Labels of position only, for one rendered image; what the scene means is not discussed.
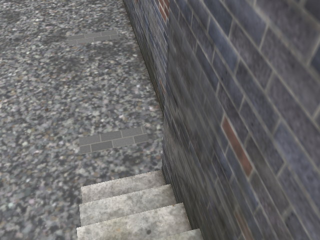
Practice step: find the stairs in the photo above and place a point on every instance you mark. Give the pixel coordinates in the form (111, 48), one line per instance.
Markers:
(138, 207)

